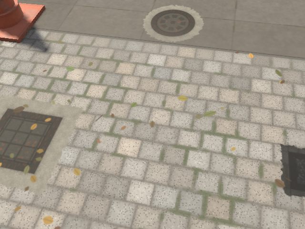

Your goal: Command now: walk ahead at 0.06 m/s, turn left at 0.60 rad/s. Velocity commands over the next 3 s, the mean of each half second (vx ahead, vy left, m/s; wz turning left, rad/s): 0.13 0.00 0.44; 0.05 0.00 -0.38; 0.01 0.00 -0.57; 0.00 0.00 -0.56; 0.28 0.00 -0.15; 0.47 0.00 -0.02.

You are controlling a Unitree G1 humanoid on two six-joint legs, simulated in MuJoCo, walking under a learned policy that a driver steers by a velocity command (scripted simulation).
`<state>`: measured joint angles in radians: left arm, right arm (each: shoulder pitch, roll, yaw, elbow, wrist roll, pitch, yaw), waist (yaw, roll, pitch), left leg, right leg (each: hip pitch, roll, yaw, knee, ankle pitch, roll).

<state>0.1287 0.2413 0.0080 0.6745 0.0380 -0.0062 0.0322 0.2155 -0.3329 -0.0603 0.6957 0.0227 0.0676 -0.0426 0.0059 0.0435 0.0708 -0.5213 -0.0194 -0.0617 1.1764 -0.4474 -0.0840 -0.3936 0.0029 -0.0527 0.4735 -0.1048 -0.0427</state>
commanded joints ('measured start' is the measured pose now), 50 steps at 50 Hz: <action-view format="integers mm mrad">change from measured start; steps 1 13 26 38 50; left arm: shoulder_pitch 15 -41 -42 68 -11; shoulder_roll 163 244 85 153 224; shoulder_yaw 53 99 61 88 108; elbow -40 22 93 47 -22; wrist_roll -4 -75 -45 -48 -58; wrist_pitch -9 10 -3 -5 31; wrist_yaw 16 -10 -50 -72 11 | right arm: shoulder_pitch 43 95 34 -3 -43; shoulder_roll -67 -66 -53 -121 -22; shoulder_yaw -28 -44 -3 -43 -10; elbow -78 -44 13 42 -20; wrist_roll -6 0 -62 -1 -25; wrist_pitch -7 -13 -110 -41 -79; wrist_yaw -6 62 6 -21 -10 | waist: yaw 6 -48 -16 37 -11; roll -195 -163 67 22 -163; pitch -180 -135 -60 -175 -193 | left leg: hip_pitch -50 342 406 501 88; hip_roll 42 34 197 225 -12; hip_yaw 11 180 110 151 -7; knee -48 -613 -913 -460 -326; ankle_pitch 32 129 808 1088 84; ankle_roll -10 148 219 179 -18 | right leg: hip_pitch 245 80 -167 105 138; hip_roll -273 -313 -51 41 -137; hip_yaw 213 71 90 -36 367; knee -186 -238 355 -51 -141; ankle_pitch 183 -446 36 58 193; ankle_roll -197 -127 98 -22 -187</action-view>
